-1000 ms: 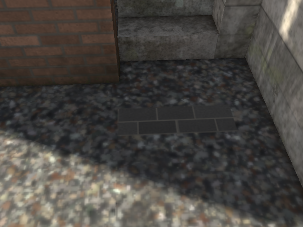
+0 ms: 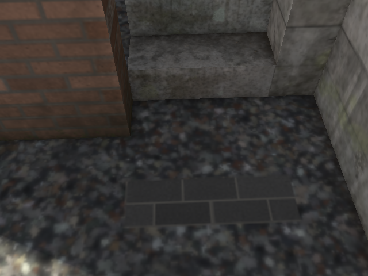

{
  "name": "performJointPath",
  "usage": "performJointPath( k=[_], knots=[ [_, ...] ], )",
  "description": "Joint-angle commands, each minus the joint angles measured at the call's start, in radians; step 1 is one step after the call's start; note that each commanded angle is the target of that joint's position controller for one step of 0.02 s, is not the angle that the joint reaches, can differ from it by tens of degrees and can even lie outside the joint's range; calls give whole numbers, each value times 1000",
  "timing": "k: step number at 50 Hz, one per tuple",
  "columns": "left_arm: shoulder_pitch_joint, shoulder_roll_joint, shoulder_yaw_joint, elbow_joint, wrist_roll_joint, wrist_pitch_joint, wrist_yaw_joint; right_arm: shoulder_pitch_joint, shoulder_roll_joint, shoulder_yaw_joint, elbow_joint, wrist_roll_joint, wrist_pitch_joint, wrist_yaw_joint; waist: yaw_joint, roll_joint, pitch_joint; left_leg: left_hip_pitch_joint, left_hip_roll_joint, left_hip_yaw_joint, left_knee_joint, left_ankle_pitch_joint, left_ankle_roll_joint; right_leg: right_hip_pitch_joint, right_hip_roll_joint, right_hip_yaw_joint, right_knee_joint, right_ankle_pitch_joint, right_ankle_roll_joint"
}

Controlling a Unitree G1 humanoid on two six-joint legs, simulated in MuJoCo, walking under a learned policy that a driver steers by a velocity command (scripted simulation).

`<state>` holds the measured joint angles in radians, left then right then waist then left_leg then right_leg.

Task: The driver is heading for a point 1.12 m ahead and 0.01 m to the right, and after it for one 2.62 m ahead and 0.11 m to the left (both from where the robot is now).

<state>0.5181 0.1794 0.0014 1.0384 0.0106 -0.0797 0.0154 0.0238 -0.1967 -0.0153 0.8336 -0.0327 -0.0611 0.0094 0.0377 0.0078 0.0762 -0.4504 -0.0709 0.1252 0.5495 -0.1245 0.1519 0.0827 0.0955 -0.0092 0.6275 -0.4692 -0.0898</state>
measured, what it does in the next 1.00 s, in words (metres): walks ahead: right foot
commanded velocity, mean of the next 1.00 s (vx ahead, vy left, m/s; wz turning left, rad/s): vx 0.50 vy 0.00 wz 0.00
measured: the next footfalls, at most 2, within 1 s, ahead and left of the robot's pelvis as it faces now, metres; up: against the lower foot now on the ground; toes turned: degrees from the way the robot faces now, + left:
right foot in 0.54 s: +0.47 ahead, -0.12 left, +0.00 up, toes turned -2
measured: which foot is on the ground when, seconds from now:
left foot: down 0.00-0.54, up 0.56-1.00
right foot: up 0.00-0.52, down 0.54-1.00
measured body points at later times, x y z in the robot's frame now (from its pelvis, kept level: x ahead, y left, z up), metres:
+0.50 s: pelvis +0.27 -0.02 +0.02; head +0.30 -0.03 +0.47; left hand +0.48 +0.18 -0.09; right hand +0.16 -0.25 -0.12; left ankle +0.11 +0.05 -0.71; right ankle +0.42 -0.12 -0.70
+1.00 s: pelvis +0.53 -0.05 +0.03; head +0.56 -0.06 +0.48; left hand +0.45 +0.19 -0.11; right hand +0.72 -0.26 -0.09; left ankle +0.69 +0.07 -0.68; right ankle +0.43 -0.12 -0.71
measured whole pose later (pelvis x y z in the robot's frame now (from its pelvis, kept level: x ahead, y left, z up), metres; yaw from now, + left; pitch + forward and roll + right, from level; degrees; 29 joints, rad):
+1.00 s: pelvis +0.53 -0.05 +0.03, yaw +1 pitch +1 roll -1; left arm 0.46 0.19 0.02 1.08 0.01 -0.11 0.00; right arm 0.03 -0.20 -0.02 0.88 -0.03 -0.04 0.03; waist 0.06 0.03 0.03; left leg -0.55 0.05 0.05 0.59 -0.02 0.04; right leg 0.07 0.09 -0.07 0.19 -0.27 -0.09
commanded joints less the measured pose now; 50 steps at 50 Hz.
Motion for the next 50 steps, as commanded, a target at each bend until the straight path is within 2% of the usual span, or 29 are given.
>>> performJointPath(
  k=[1, 2, 3, 4, 6, 8, 10, 15, 20, 22, 23, 24, 25, 26, 27, 28, 29, 30, 31, 32, 34, 37, 40, 41, 42, 44, 47, 48, 50],
  knots=[
    [48, 124, 30, -72, 0, -7, -7, 431, -225, -78, 93, 16, 7, -4, -150, 84, -317, 739, 450, -855, -245, -247, 260, -674, -8, 81, 826, -17, -12],
    [-54, 153, 37, -110, 6, -11, -10, 298, -177, -66, 70, 30, 5, -1, -98, 37, -132, 567, 421, -705, -322, -357, 220, -732, -82, 87, 770, 103, -24],
    [-116, 154, 40, -122, 11, -14, -16, 240, -121, -53, 64, 27, -3, 4, -80, -6, -49, 430, 383, -615, -369, -293, 189, -701, -109, 74, 715, 158, -26],
    [-127, 136, 41, -119, 14, -7, -20, 235, -89, -43, 78, 20, -15, 4, -45, -36, -6, 337, 343, -527, -388, -176, 155, -656, -137, 77, 666, 176, -21],
    [-94, 81, 31, -108, 26, 18, -31, 269, -63, -30, 113, 20, -34, -2, 0, -16, -8, 235, 289, -403, -416, -44, 114, -559, -166, 68, 582, 187, 4],
    [-122, 67, 30, -119, 28, 31, -39, 318, -87, -33, 143, 25, -50, -2, 8, 3, 0, 218, 263, -328, -434, 47, 106, -578, -182, 42, 523, 216, 23],
    [-220, 79, 32, -152, 27, 38, -43, 355, -109, -35, 160, 26, -53, -1, -5, 18, 24, 231, 245, -280, -461, 74, 92, -655, -206, 15, 445, 296, 40],
    [-438, 78, 26, -215, 13, 39, -46, 458, -104, -25, 188, 29, -47, -2, -69, 37, 32, 337, 208, -205, -446, 246, 30, -730, -198, -39, 190, 473, 66],
    [-582, 76, 20, -255, 10, 35, -45, 544, -107, -18, 219, 16, -41, -16, -117, 58, 35, 506, 239, -196, -391, 367, 35, -745, -156, -66, 27, 476, 53],
    [-612, 84, 22, -271, 10, 28, -45, 552, -118, -20, 229, 8, -38, -22, -115, 63, 41, 571, 270, -202, -356, 429, 48, -744, -144, -65, -15, 419, 34],
    [-626, 93, 25, -282, 18, 25, -43, 553, -135, -25, 233, 10, -37, -31, -111, 54, 44, 611, 295, -220, -335, 451, 53, -753, -137, -64, -35, 370, 29],
    [-626, 91, 22, -290, 23, 19, -42, 524, -146, -29, 233, 7, -42, -36, -90, 52, 38, 622, 308, -211, -306, 545, 47, -710, -123, -69, -78, 334, 10],
    [-567, 99, 28, -274, 21, 14, -37, 498, -153, -31, 232, 7, -43, -38, -56, 61, 7, 615, 301, -190, -238, 686, 31, -609, -92, -81, -113, 301, -9],
    [-445, 121, 40, -234, 20, 7, -28, 485, -159, -32, 234, 7, -40, -36, -5, 67, -63, 600, 286, -172, -106, 796, 15, -456, -56, -93, -145, 293, -32],
    [-258, 156, 57, -172, 30, -3, -15, 468, -151, -28, 229, 14, -39, -33, 71, 50, -165, 499, 250, -139, 87, 736, -7, -211, -66, -71, -176, 330, -66],
    [-83, 237, 82, -137, 59, -11, -1, 468, -103, -12, 192, 39, -43, -26, 123, -35, -294, 222, 188, -98, 388, 409, -35, 98, -286, 186, -178, 191, -136],
    [-47, 292, 99, -130, 64, -5, -8, 567, -48, -7, 193, 61, -40, -21, 82, -204, -388, -96, 0, -66, 722, -374, -65, 287, -538, 653, -276, 186, -265],
    [-108, 244, 92, -127, 22, 3, -17, 489, -143, -35, 194, 35, -38, -24, 63, -81, -295, -175, 47, -186, 783, -341, -46, 195, -487, 656, -337, 176, -242],
    [-211, 200, 80, -139, 9, 1, -22, 410, -128, -34, 163, 32, -42, -19, 22, -59, -156, -187, 91, -182, 747, -238, -46, 43, -454, 489, -366, 250, -211],
    [-262, 157, 71, -144, 12, -12, -31, 361, -89, -24, 156, 31, -39, -13, 3, -41, -100, -143, 116, -171, 707, -172, -50, -80, -409, 379, -399, 395, -192],
    [-267, 99, 53, -115, 10, -28, -31, 382, -66, -24, 159, 7, -11, -1, -59, -45, -72, -47, 142, -167, 634, -149, -72, -208, -337, 240, -431, 534, -144],
    [-200, 120, 52, -70, 2, -55, -30, 356, -59, -30, 143, -4, 23, 12, -89, -60, -60, -44, 138, -141, 549, -116, -95, -234, -300, 153, -450, 641, -124],
    [-146, 144, 53, -46, 3, -53, -25, 226, -70, -32, 99, -3, 36, 16, -71, -71, -21, -123, 153, -115, 427, -8, -115, -230, -277, 113, -484, 612, -101],
    [-131, 135, 48, -39, 8, -47, -28, 176, -59, -29, 80, 2, 35, 18, -58, -72, -15, -130, 149, -102, 364, 22, -121, -220, -268, 101, -484, 592, -92],
    [-123, 147, 49, -35, -11, -43, -19, 110, -68, -28, 50, -14, 31, 18, -43, -72, 3, -156, 150, -98, 289, 62, -131, -213, -266, 108, -494, 585, -82],
    [-70, 140, 43, -14, -17, -32, -13, 31, -39, -17, 22, -7, 23, 25, -14, -81, 12, -155, 135, -73, 167, 111, -135, -176, -260, 88, -497, 588, -78],
    [-24, 146, 41, 8, -6, -29, -9, -54, -48, -11, -8, 2, 16, 23, 15, -83, 26, -141, 115, -51, 63, 138, -126, -120, -273, 87, -497, 606, -81],
    [-15, 162, 48, 15, -5, -34, -6, -65, -55, -10, -19, 5, 12, 22, 14, -86, 24, -139, 117, -57, 40, 130, -114, -88, -284, 86, -496, 610, -94],
    [-27, 179, 57, 26, 2, -45, -1, -109, -69, -9, -47, -2, 1, 20, 8, -69, 30, -146, 117, -66, 6, 83, -86, -22, -321, 96, -479, 682, -104]
  ],
)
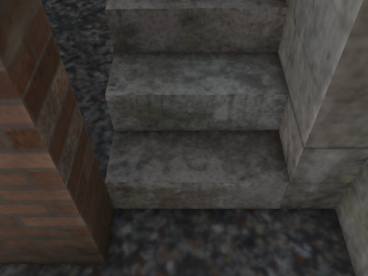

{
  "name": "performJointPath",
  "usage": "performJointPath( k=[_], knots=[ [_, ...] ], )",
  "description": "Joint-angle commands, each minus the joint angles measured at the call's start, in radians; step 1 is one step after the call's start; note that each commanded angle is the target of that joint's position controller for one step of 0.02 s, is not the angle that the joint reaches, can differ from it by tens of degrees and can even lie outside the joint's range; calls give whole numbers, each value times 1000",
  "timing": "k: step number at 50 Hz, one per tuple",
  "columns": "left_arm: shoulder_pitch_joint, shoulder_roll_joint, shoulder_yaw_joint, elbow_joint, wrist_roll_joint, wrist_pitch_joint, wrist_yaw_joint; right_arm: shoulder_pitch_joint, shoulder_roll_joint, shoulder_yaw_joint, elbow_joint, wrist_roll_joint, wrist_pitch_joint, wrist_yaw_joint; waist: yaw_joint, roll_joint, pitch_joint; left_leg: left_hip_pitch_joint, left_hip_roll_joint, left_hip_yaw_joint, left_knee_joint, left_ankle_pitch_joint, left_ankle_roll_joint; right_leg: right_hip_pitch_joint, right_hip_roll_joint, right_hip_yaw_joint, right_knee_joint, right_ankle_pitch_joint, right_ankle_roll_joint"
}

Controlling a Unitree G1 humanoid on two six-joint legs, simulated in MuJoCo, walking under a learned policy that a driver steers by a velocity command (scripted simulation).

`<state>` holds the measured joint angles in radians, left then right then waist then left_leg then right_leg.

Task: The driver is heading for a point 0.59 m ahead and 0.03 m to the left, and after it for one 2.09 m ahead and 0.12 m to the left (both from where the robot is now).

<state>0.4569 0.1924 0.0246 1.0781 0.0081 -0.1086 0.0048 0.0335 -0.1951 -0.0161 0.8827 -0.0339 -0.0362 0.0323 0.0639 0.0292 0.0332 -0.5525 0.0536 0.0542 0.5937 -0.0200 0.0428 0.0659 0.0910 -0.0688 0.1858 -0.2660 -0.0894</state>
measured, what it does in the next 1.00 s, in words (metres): walks ahead: left foot, then right foot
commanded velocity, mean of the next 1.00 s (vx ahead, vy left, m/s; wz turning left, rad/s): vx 0.50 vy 0.00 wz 0.00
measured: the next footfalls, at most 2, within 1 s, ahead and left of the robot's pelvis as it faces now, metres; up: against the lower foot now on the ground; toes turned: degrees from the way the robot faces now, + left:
left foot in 0.10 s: +0.22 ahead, +0.10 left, +0.00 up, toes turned +4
right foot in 0.58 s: +0.45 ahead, -0.10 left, +0.00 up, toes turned -3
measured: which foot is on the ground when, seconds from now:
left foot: up 0.00-0.08, down 0.10-0.58, up 0.60-1.00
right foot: down 0.00-0.10, up 0.12-0.56, down 0.58-1.00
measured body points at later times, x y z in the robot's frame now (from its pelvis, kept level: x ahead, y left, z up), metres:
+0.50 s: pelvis +0.26 +0.01 +0.00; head +0.28 +0.01 +0.45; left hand +0.43 +0.24 -0.12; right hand +0.19 -0.23 -0.14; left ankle +0.18 +0.10 -0.74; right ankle +0.40 -0.12 -0.71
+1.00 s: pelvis +0.46 +0.01 +0.00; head +0.46 +0.02 +0.45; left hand +0.41 +0.22 -0.15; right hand +0.62 -0.20 -0.12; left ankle +0.51 +0.12 -0.74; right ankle +0.41 -0.10 -0.74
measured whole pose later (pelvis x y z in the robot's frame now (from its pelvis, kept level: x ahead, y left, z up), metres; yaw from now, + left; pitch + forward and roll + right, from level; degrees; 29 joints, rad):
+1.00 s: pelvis +0.46 +0.01 +0.00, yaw +0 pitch +2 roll -2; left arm 0.44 0.12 0.01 1.06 0.00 -0.13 0.02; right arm 0.06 -0.16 -0.01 0.94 -0.03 -0.05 -0.03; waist 0.04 0.04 -0.04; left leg -0.37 0.05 0.04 0.55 -0.20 0.03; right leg -0.11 0.03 -0.07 0.33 -0.25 -0.02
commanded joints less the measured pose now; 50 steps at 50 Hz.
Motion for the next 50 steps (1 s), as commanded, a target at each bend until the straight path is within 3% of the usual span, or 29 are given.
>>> performJointPath(
  k=[1, 3, 4, 5, 6, 7, 8, 9, 11, 12, 15, 17, 20, 21, 23, 26, 28, 29, 30, 31, 32, 33, 35, 38, 42, 44, 47, 49, 50],
  knots=[
    [15, 177, 38, -12, 3, -20, 14, -109, -69, -7, -99, -6, -28, -5, -32, -100, 75, -31, -6, 3, -68, -56, 37, 14, -328, 154, -24, 509, -113],
    [1, 160, 32, -4, 6, -14, 18, -21, -87, -21, -70, -7, -38, -22, -67, -87, 29, 95, -56, 43, -99, -146, 74, 44, -324, 124, 104, 747, -106],
    [-2, 158, 30, 0, 12, -7, 18, 101, -111, -35, -31, -7, -54, -30, -113, -74, -32, 235, -83, 55, -139, -143, 96, 31, -297, 94, 258, 851, -92],
    [-13, 152, 24, -7, 8, -5, 16, 283, -150, -53, 24, -19, -70, -40, -185, -47, -141, 479, -33, -16, -156, -143, 137, -90, -257, 66, 466, 760, -68],
    [8, 103, 8, -41, -28, -11, 7, 450, -237, -79, 49, -47, -78, -49, -222, 74, -275, 776, 225, -354, -205, -320, 235, -385, -162, 7, 797, 390, -33],
    [66, 102, 12, -27, -41, -9, 5, 452, -255, -90, 58, -43, -71, -39, -183, 172, -306, 891, 390, -720, -315, -233, 339, -647, -8, 40, 1038, -290, -22],
    [-50, 146, 24, -41, -17, 0, 6, 376, -217, -86, 53, -11, -69, -28, -162, 64, -184, 784, 334, -602, -340, -225, 300, -725, -80, 121, 1088, -198, -38],
    [-104, 135, 23, -61, -7, -4, -2, 297, -164, -75, 40, 2, -74, -19, -132, 44, -110, 668, 297, -468, -365, -143, 262, -714, -122, 124, 1042, -97, -37],
    [-138, 116, 27, -62, 12, 10, -10, 270, -76, -49, 60, -1, -79, -29, -82, 29, -28, 515, 229, -318, -407, 29, 188, -640, -169, 131, 940, -23, -16],
    [-120, 93, 25, -58, 22, 24, -19, 255, -62, -40, 70, 8, -78, -37, -50, 30, -17, 456, 187, -262, -424, 26, 164, -596, -174, 130, 898, -2, -1],
    [-162, 56, 19, -78, 30, 45, -36, 302, -104, -43, 97, 18, -90, -50, -29, 28, 9, 376, 157, -176, -463, 67, 159, -574, -175, 85, 797, 57, 41],
    [-265, 68, 19, -118, 41, 44, -38, 319, -131, -47, 100, 27, -90, -53, -43, 34, 34, 349, 140, -151, -493, 9, 152, -593, -182, 64, 673, 138, 63],
    [-412, 39, 6, -170, 22, 41, -46, 362, -132, -44, 114, 18, -88, -52, -83, 62, 50, 342, 103, -106, -505, -51, 135, -522, -141, 11, 437, 260, 68],
    [-435, 54, 7, -180, 10, 39, -42, 384, -150, -53, 123, 15, -90, -54, -95, 54, 50, 357, 112, -115, -492, -28, 131, -514, -138, 8, 438, 274, 66],
    [-427, 58, 2, -182, -2, 41, -36, 386, -144, -51, 137, 19, -85, -53, -77, 73, 45, 412, 127, -121, -457, 21, 136, -505, -159, 30, 403, 268, 59],
    [-388, 90, 11, -179, 11, 27, -10, 342, -145, -52, 127, 14, -75, -62, -47, 62, 13, 452, 146, -118, -346, 214, 135, -415, -130, 11, 362, 155, 26],
    [-184, 99, 26, -100, 26, 1, 7, 322, -157, -52, 115, 7, -70, -59, 17, 5, -88, 440, 61, -62, -54, 354, 106, -178, -86, -14, 221, 125, 8],
    [-42, 173, 45, -78, 45, -11, 20, 300, -125, -39, 91, 15, -75, -59, 76, -80, -155, 304, 14, -28, 178, 148, 79, -19, -257, 171, 152, 22, -34],
    [49, 305, 75, -65, 44, -2, 24, 409, -11, -10, 83, 46, -76, -47, 43, -390, -194, -26, -133, 47, 494, -408, 42, 181, -511, 575, 42, 60, -205],
    [15, 228, 68, -61, 14, 12, 14, 406, -111, -37, 131, 11, -69, -61, 35, -218, -131, -115, -84, -68, 639, -515, 65, 90, -504, 602, 19, 106, -239],
    [-90, 161, 50, -99, 5, 10, 4, 358, -116, -41, 118, 6, -67, -57, -10, -119, -76, -106, -32, -100, 628, -429, 69, 1, -458, 484, 18, 118, -211],
    [-157, 112, 37, -115, 12, 1, -5, 313, -116, -45, 113, 12, -71, -38, -41, -50, -67, -72, 11, -114, 551, -325, 67, -73, -414, 402, -10, 137, -175],
    [-157, 54, 15, -106, 14, -17, 1, 263, -77, -39, 103, -1, -64, -31, -56, -70, -49, -17, 33, -93, 475, -235, 34, -138, -347, 284, -43, 299, -117],
    [-86, 45, 6, -66, 0, -40, 4, 177, -29, -29, 68, -18, -44, -27, -66, -53, -84, 9, 16, -53, 416, -187, -7, -178, -317, 159, 8, 648, -123],
    [-85, 53, -4, -69, -8, -53, 17, 90, -11, -13, 29, -5, -13, -30, -83, -129, -94, 114, 1, -45, 173, -83, -28, -252, -289, 104, 0, 595, -101],
    [-70, 80, 4, -60, -8, -47, 8, 121, -27, -11, 46, 7, -2, -56, -92, -206, -122, 203, -4, -15, 153, -127, -32, -275, -265, 79, 17, 531, -92],
    [-58, 55, 6, -66, -4, -41, 12, 48, -46, -9, 24, 6, -6, -68, -87, -179, -54, 231, 17, -36, 32, -159, -15, -306, -303, 161, 0, 228, -88],
    [-60, 52, 8, -78, -5, -29, 15, 74, -38, -6, 40, 1, -25, -70, -94, -123, -43, 283, -22, 15, -97, -202, -2, -268, -287, 167, 77, 263, -77],
    [-43, 33, 2, -77, -4, -22, 15, 146, -41, -8, 59, -3, -37, -73, -122, -77, -79, 372, -36, 29, -158, -222, 8, -252, -249, 138, 222, 428, -71]
  ],
)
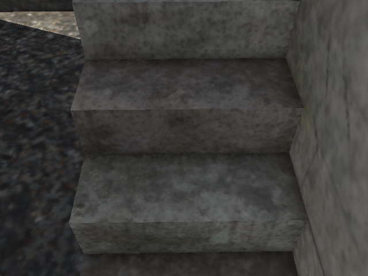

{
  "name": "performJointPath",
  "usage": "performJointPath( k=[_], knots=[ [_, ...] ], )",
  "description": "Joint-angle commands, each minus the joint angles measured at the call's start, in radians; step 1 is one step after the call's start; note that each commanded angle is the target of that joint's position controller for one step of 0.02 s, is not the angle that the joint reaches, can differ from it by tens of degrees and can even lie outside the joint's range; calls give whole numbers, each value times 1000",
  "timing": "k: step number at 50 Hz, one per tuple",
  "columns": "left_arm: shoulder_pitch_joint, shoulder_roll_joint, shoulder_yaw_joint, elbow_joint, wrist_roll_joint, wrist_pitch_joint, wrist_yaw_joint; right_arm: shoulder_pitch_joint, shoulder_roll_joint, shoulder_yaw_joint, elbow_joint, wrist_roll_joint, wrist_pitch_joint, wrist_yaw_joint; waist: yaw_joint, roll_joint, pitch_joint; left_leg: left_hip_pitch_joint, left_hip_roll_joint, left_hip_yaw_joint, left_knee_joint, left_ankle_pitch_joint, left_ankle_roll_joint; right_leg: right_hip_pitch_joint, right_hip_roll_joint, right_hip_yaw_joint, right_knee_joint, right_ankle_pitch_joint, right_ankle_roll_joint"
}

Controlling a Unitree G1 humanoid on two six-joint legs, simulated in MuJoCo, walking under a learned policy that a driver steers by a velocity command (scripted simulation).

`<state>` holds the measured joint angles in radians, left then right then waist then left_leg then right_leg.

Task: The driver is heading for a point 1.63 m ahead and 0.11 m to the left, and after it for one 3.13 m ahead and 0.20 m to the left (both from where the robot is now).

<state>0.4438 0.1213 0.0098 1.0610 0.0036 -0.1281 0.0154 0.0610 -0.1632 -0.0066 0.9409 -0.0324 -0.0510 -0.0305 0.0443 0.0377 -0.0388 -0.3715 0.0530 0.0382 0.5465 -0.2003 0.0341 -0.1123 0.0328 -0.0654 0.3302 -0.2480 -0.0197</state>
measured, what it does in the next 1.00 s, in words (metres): climbs: left foot, then right foot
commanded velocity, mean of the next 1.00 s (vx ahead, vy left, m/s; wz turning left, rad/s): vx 0.50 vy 0.00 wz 0.00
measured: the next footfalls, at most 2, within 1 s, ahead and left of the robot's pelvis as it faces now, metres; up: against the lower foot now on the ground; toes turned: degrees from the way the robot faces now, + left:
left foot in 0.02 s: +0.08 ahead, +0.11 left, +0.00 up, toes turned +4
right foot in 0.38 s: +0.13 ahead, -0.08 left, +0.00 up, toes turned -3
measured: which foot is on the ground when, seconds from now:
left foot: up 0.00-0.00, down 0.02-0.40, up 0.42-0.90, down 0.92-1.00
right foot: down 0.00-0.02, up 0.04-0.36, down 0.38-0.94, up 0.96-1.00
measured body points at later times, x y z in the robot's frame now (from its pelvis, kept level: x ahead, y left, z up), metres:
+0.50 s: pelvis +0.09 +0.01 +0.00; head +0.08 +0.00 +0.45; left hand +0.12 +0.23 -0.15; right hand +0.15 -0.23 -0.15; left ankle +0.03 +0.11 -0.64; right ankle +0.09 -0.08 -0.74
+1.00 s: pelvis +0.20 +0.15 +0.04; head +0.25 +0.19 +0.49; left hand +0.06 +0.31 -0.12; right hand +0.43 -0.02 -0.04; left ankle +0.26 +0.25 -0.57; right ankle +0.08 -0.05 -0.62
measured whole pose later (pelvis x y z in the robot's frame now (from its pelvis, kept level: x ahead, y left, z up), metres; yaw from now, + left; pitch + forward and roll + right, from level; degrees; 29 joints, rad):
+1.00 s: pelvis +0.20 +0.15 +0.04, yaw +1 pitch +3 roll -1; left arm 0.50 0.08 0.04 1.15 -0.03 0.01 -0.03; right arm 0.04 -0.10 0.03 0.63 0.00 -0.02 -0.05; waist 0.08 -0.07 0.06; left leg -0.83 0.04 0.06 1.40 -0.92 0.05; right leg -0.32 -0.06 0.12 0.96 -0.13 -0.02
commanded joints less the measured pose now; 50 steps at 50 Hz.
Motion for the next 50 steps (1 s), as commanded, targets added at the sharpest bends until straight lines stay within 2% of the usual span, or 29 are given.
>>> performJointPath(
  k=[1, 2, 3, 5, 7, 10, 13, 16, 19, 20, 21, 22, 23, 25, 27, 30, 34, 38, 39, 40, 41, 42, 43, 45, 46, 47, 48, 49, 50],
  knots=[
    [-49, 101, 16, -85, -12, -3, 7, 213, -119, -28, 27, -13, -35, -14, -140, -11, -41, 308, 50, -40, -165, 134, 29, -132, -142, 91, 280, 458, -115],
    [-15, 48, 4, -119, -28, -4, 9, 298, -243, -58, 50, -12, -36, -19, -112, 198, -81, 487, 240, -268, -175, 549, 122, -367, -31, -8, 533, 161, -51],
    [25, 41, 1, -98, -21, 16, 18, 302, -242, -62, 61, 14, -26, -17, -119, 262, -113, 450, 350, -405, -251, 693, 240, -425, 12, -21, 728, -254, -25],
    [-11, 86, 34, -94, 48, 55, 16, 255, -189, -50, 49, 28, -21, 5, -65, 86, 18, 290, 286, -335, -269, 307, 249, -542, -50, 48, 1028, -267, -28],
    [-57, 79, 50, -105, 63, 81, 10, 144, -144, -30, 26, 19, -19, 2, -1, 61, 84, 89, 210, -224, -329, 116, 196, -523, -73, 46, 1094, -99, -29],
    [-40, 42, 44, -95, 65, 97, 12, 167, -128, -14, 46, 10, -38, -10, 23, 19, 43, 20, 168, -121, -296, 317, 200, -427, -68, 26, 1018, 23, -10],
    [-117, 27, 13, -128, 51, 109, 7, 192, -141, -4, 54, 30, -77, -25, 15, 52, 14, 93, 143, -63, -262, 566, 162, -326, -60, 8, 653, 12, 8],
    [-117, 52, 1, -148, 25, 103, 49, 231, -183, -16, 45, 50, -59, -35, -7, 151, -75, 204, 171, -77, -156, 835, 213, -161, 4, -32, 344, -21, -14],
    [-6, 63, 0, -125, 31, 58, 51, 235, -159, -16, 24, 91, -36, -19, 38, -1, -61, 165, 104, -45, 139, 631, 160, 24, -8, -24, -43, 232, -48],
    [81, 148, 20, -115, 45, 44, 47, 272, -101, -3, -4, 79, -40, -8, 17, -185, -86, -49, 25, -20, 328, 201, 92, 200, -215, 251, -47, 488, -74],
    [95, 156, 17, -114, 40, 54, 38, 352, -49, 8, 23, 53, -26, 1, -24, -296, -75, -135, -54, 8, 477, -305, 39, 195, -390, 396, -52, 764, -210],
    [47, 198, 33, -137, 48, 68, 41, 366, -90, -1, 45, 40, -5, 0, -18, -264, -24, -143, -26, -17, 679, -369, 19, 51, -440, 446, -95, 435, -356],
    [-24, 190, 44, -143, 31, 74, 38, 292, -128, -16, 36, 10, 6, -1, -30, -146, 71, -167, -18, -24, 818, -327, 1, -108, -385, 405, -178, 98, -356],
    [-66, 178, 48, -129, 25, 76, 37, 201, -104, -25, -5, -9, 22, 1, -40, -154, 202, -289, -19, -8, 1039, -255, -7, -215, -305, 317, -221, -82, -319],
    [23, 139, 38, -89, 25, 56, 49, 108, -93, -31, -62, -14, 19, 9, -15, -55, 204, -537, 4, -55, 1122, -193, -21, -37, -281, 311, -178, -62, -286],
    [137, 178, 49, -41, 33, 41, 65, 41, -46, -26, -149, -4, 15, 8, 22, -107, 60, -742, -12, -58, 1408, -302, -27, 189, -324, 325, -133, 114, -318],
    [153, 167, 49, -8, 36, 31, 67, -172, 8, -1, -339, -2, 25, -16, 30, -90, 136, -1126, 35, -148, 1657, -462, -3, 186, -382, 351, -172, -201, -284],
    [127, 216, 56, 9, 18, 12, 53, -199, 39, 17, -446, 8, 39, -32, 3, -132, 188, -1203, 61, -134, 1720, -498, 7, 23, -372, 273, -235, -333, -235],
    [127, 208, 48, 44, -22, 13, 48, -258, 55, 31, -490, 8, 48, -34, 25, -177, 161, -1105, 69, -74, 1711, -521, 21, -51, -335, 242, -315, -280, -241],
    [93, 166, 32, 46, -4, 12, 42, -320, 37, 26, -520, 24, 59, -25, 34, -213, 169, -1057, 69, -21, 1666, -547, 29, -98, -309, 190, -375, -194, -242],
    [38, 191, 37, 28, 3, 12, 42, -307, 26, 29, -537, 10, 64, -14, 15, -166, 152, -940, 102, -21, 1510, -499, 43, -120, -284, 137, -408, -117, -208],
    [-125, 226, 47, -47, -14, 28, 38, -213, 43, 48, -513, 17, 70, 18, -74, -75, 71, -421, 113, 20, 1070, -330, 86, -361, -220, -16, -479, 93, -135],
    [-155, 291, 59, -115, -21, 27, 32, -154, 17, 33, -485, 43, 76, 28, -67, -51, 3, -108, 43, 74, 910, -254, 64, -461, -210, 8, -464, 236, -135],
    [-141, 409, 84, -117, -22, 20, 13, 177, 5, 6, -370, 46, 84, 22, -173, -249, -251, 112, -110, 156, 840, -420, 38, -154, -230, -65, -145, 1195, -148],
    [-149, 408, 92, -115, -34, 15, 5, 257, -14, -9, -354, 43, 58, 3, -209, -254, -315, 121, -147, 102, 692, -436, 39, -7, -265, -40, 58, 1438, -145],
    [-155, 350, 90, -135, -48, 21, -19, 332, -97, -29, -312, 21, 36, -15, -243, -75, -320, 111, -73, -197, 422, -534, 90, -68, -217, 7, 395, 1300, -102],
    [-177, 196, 63, -200, -38, 21, -43, 478, -291, -73, -238, 31, 28, -28, -237, 510, -330, 289, 223, -677, 53, -256, 91, -402, -6, 84, 765, 257, -42],
    [-185, 135, 57, -159, 8, 53, -57, 416, -240, -66, -241, 64, 21, -43, -180, 318, -290, 192, 235, -763, -139, -505, -7, -471, 67, 283, 1169, 37, -21],
    [-64, 70, 71, -141, 9, 87, -38, 216, -234, -60, -285, 21, 7, -48, -23, 226, -284, 212, 298, -616, 16, -397, -23, -644, 111, 336, 1432, 54, 4]
  ],
)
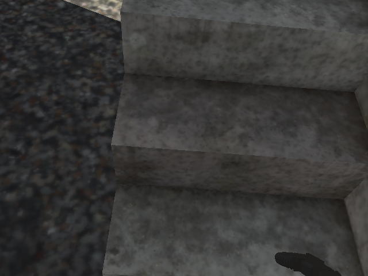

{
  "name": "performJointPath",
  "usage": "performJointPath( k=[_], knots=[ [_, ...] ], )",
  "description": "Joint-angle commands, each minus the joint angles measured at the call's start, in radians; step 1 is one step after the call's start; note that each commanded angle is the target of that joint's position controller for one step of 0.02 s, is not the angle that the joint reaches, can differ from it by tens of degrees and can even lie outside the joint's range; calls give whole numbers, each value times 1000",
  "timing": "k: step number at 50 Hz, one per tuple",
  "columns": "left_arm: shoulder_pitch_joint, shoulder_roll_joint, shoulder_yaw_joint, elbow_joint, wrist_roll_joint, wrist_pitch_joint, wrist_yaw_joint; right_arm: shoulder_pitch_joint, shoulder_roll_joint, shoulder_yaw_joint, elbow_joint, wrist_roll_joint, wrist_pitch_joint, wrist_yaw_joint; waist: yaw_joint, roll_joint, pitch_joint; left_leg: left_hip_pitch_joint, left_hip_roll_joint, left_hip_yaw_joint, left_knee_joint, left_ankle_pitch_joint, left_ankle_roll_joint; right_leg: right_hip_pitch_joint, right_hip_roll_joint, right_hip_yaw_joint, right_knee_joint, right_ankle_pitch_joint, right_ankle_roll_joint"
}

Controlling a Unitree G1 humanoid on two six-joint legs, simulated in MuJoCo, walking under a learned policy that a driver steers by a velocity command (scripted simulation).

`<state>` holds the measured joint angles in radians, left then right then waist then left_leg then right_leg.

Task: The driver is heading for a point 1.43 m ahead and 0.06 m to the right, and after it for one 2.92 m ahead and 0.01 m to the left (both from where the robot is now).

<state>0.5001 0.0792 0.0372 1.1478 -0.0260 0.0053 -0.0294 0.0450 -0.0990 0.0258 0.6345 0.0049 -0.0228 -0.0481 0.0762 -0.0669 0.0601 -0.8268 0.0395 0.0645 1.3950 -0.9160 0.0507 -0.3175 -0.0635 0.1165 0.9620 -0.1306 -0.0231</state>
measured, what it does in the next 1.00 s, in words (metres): steps to the right: right foot, then left foot 0.19 m lower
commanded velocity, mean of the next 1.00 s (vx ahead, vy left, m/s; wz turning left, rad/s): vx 0.26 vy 0.03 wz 0.00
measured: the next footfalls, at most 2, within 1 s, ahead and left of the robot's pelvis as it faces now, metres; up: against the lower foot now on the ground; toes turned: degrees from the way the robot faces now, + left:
right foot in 0.40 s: +0.12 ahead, -0.21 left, +0.00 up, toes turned +5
left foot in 0.78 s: -0.04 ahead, -0.03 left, -0.20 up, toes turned +1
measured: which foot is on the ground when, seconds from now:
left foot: down 0.00-0.38, up 0.40-0.76, down 0.78-1.00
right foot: up 0.00-0.38, down 0.40-0.74, up 0.76-1.00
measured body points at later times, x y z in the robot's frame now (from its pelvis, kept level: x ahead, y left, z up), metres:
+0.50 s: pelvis +0.03 -0.10 +0.05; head +0.04 -0.11 +0.50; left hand -0.09 +0.09 -0.09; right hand +0.37 -0.18 +0.03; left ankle -0.03 +0.03 -0.50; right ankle +0.07 -0.21 -0.60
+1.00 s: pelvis -0.04 -0.13 -0.05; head -0.01 -0.12 +0.40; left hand +0.15 +0.06 -0.16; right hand +0.00 -0.38 -0.17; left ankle -0.07 -0.04 -0.78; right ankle -0.08 -0.28 -0.57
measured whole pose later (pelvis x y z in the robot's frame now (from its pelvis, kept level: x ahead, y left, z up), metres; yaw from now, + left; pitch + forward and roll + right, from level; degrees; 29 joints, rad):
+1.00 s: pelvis -0.04 -0.13 -0.05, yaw -1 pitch +3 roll +1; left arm 0.11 0.11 0.02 0.59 0.05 0.12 0.06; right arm 0.35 -0.17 -0.01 0.76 -0.02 -0.04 -0.08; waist -0.03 -0.06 0.03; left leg -0.22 -0.01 0.14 0.49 -0.31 0.06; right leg -0.79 0.05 0.13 1.77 -0.36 0.01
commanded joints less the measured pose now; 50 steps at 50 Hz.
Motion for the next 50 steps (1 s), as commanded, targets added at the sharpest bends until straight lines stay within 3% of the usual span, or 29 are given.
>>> performJointPath(
  k=[1, 3, 7, 11, 14, 15, 16, 17, 18, 19, 20, 21, 22, 23, 24, 25, 27, 29, 35, 38, 39, 40, 41, 42, 43, 44, 46, 47, 50],
  knots=[
    [-64, 158, 50, -192, 68, -21, 14, 47, -215, -82, 2, 15, -22, -6, 7, 280, -428, 650, 268, -518, -690, 279, -49, -415, 146, 67, 846, -2, -5],
    [77, 205, 72, -174, 53, 14, 65, -128, -111, -57, 53, -30, -36, 16, 187, 429, -217, 378, 202, -252, -603, 250, -25, -465, 139, -23, 877, 75, 31],
    [4, 112, 46, -215, 78, 63, 59, -194, -80, -61, 81, -42, -57, 9, 193, 273, -42, 72, 288, -228, -637, 132, 5, -441, 148, -49, 952, 39, 19],
    [67, 39, 24, -236, 65, 90, 71, -228, -113, -76, 64, -53, -79, 21, 197, 191, -28, 155, 374, -221, -691, 174, 7, -472, 118, -45, 829, -5, 3],
    [9, 103, 27, -313, 64, 77, 85, -240, -150, -78, 26, -61, -73, 31, 158, 227, -88, 388, 427, -221, -658, 321, 4, -557, 87, -58, 680, -192, 3],
    [-94, 128, 36, -369, 70, 95, 77, -181, -215, -101, 34, -62, -46, -3, 129, 185, -100, 484, 478, -261, -662, 488, 26, -594, 80, -48, 752, -168, 2],
    [-19, 130, 35, -378, 95, 70, 85, -180, -184, -87, 29, -50, -42, 9, 115, 287, -112, 516, 456, -225, -636, 450, 15, -593, 52, 10, 607, -335, 6],
    [-15, 132, 34, -367, 72, 74, 92, -231, -212, -92, -2, -73, -40, 6, 137, 215, -88, 541, 490, -238, -604, 536, -7, -584, 68, -35, 548, -335, 5],
    [36, 106, 24, -383, 91, 58, 90, -286, -189, -82, -18, -59, -25, 3, 161, 250, -71, 481, 450, -167, -551, 560, -19, -518, 27, -28, 346, -392, -3],
    [152, 75, 1, -328, 46, 51, 71, -297, -128, -59, -22, -49, 15, 5, 215, 118, -58, 499, 301, 28, -422, 565, -52, -339, 32, -83, -298, -544, -34],
    [241, 78, -2, -261, 43, 44, 70, -250, -140, -65, -11, -38, 35, 1, 232, -190, -45, 309, 150, 84, -96, 247, -48, -20, 87, -157, -465, -41, -43],
    [320, 57, -24, -190, 62, 28, 79, -336, -39, -30, -35, -44, 56, 40, 204, -399, 77, 87, -1, 87, 344, 36, -98, -83, 168, -45, -306, 144, -17],
    [138, 129, -40, -289, 44, 21, 129, -123, 80, -9, -109, -16, 72, 73, -3, -621, -47, 54, -59, -55, 505, 34, -160, -117, 27, 421, -397, 409, -106],
    [-164, 157, -22, -419, 20, 37, 127, 39, -37, -30, -61, -25, 70, 79, -119, -293, -141, 145, -22, -136, 434, 351, -201, -61, -15, 462, -270, 534, -119],
    [-175, 197, 9, -464, 48, 41, 146, -92, -106, -46, -76, -36, 61, 92, -47, 68, -158, 71, -16, -246, 394, 426, -170, -68, -99, 472, -112, 268, -126],
    [-162, 242, 21, -455, 65, 32, 159, -161, -87, -47, -106, -45, 58, 86, -24, 126, -112, 20, -25, -234, 369, 443, -150, -87, -147, 505, -132, 187, -157],
    [-324, 228, 29, -491, 90, 23, 164, 6, -151, -92, -76, -52, 71, 72, -115, 80, -137, 189, -62, -146, 325, 749, -125, -239, -184, 526, -83, -85, -207],
    [-271, 142, 7, -500, 92, 35, 146, -28, -120, -91, -102, -56, 73, 59, -45, 37, -69, 251, -91, -112, 240, 754, -101, -338, -114, 405, -109, -310, -217],
    [-295, 125, 19, -543, 108, 102, 189, 266, -87, -89, 4, -28, 70, 46, -57, -143, -131, 578, -19, -2, -828, 832, 6, -220, -61, 268, -22, -73, -154],
    [-312, 26, 11, -539, 83, 129, 190, 368, 26, -43, 130, -34, 46, 48, -82, 212, -62, 617, -19, 72, -1288, 1208, 71, -287, 253, -70, 663, -429, -113],
    [-324, -19, 8, -556, 53, 127, 173, 292, 55, 1, 109, -56, 17, 58, -41, 192, -54, 532, 3, 68, -1128, 1275, 90, -392, 341, -75, 1088, -511, -73],
    [-272, -6, 11, -610, 31, 118, 160, 204, -48, 5, 60, -67, 4, 63, 78, 135, -43, 561, 112, -51, -880, 1603, 88, -599, 295, -39, 1157, -544, -2],
    [-202, -61, -16, -639, 85, 89, 149, 194, -206, -35, 25, -59, -17, 36, 126, 212, -51, 599, 305, -285, -925, 1698, 206, -718, 262, 49, 1309, -464, 25],
    [-185, -12, -19, -640, 141, 75, 151, 198, -290, -81, 14, -22, -22, 27, 115, 137, -50, 658, 378, -366, -982, 1446, 261, -829, 225, 57, 1338, -345, 27],
    [-261, 55, -8, -685, 138, 77, 153, 174, -401, -120, -23, -12, -24, 3, 81, 230, -68, 747, 479, -532, -1086, 1087, 371, -931, 180, 83, 1385, -365, 27],
    [-460, 170, 17, -720, 132, 86, 154, 175, -404, -129, -32, -15, -30, -18, -22, 171, -54, 831, 509, -642, -1209, 628, 364, -999, 130, 140, 1289, -309, 30],
    [-633, 177, 34, -727, 97, 83, 118, 330, -284, -95, 30, -23, -35, -28, -145, 66, -7, 876, 369, -501, -1155, 697, 325, -977, 140, 107, 1140, -269, 24],
    [-619, 143, 23, -711, 79, 86, 93, 386, -230, -76, 71, -25, -36, -38, -137, -23, -23, 841, 298, -374, -1124, 818, 284, -838, 112, 102, 956, -219, 31],
    [-445, 58, -15, -664, 54, 100, 60, 197, -182, -52, 42, -31, -24, -54, -16, 68, -122, 613, 132, -81, -1082, 1069, 182, -298, 37, -71, 298, -239, 51]
  ],
)
Keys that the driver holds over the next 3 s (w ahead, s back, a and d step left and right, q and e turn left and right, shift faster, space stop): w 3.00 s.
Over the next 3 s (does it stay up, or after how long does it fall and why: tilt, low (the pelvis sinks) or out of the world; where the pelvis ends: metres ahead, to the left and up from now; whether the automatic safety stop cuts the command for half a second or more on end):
stays up -0.10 -0.17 -0.04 its command is cut before an obstacle after 0.3 s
